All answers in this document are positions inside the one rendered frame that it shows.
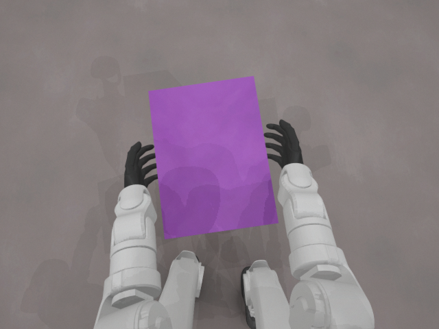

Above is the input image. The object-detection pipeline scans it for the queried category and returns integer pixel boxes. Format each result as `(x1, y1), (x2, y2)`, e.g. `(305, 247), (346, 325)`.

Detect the right robot forearm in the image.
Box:
(277, 163), (375, 322)

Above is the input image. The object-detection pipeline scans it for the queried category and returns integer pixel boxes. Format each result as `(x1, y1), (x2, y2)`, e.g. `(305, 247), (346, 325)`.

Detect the robot left hand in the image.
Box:
(124, 142), (158, 188)

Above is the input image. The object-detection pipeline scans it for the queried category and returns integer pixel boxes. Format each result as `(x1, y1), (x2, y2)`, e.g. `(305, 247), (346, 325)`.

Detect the left robot forearm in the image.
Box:
(94, 184), (162, 328)

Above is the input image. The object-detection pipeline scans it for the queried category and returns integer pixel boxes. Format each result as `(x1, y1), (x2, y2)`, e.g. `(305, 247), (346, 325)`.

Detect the carton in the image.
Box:
(148, 76), (278, 239)

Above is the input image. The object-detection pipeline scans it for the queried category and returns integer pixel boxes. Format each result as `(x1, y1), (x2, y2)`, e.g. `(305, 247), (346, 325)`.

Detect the right robot upper arm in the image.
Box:
(289, 278), (375, 329)

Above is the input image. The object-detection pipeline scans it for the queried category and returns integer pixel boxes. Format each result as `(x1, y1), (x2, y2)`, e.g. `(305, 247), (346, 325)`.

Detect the robot right foot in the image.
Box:
(241, 267), (256, 329)

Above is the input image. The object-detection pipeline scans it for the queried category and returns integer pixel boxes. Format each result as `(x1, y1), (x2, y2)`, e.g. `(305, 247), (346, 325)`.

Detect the left robot upper arm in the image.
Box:
(94, 300), (173, 329)

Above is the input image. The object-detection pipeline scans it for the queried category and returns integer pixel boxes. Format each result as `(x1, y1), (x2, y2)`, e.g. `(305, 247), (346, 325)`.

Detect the robot right hand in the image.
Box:
(264, 119), (303, 169)

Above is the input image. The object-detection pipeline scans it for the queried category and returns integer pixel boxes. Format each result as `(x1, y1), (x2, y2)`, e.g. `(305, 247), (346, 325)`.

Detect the robot left thigh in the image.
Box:
(159, 257), (204, 329)

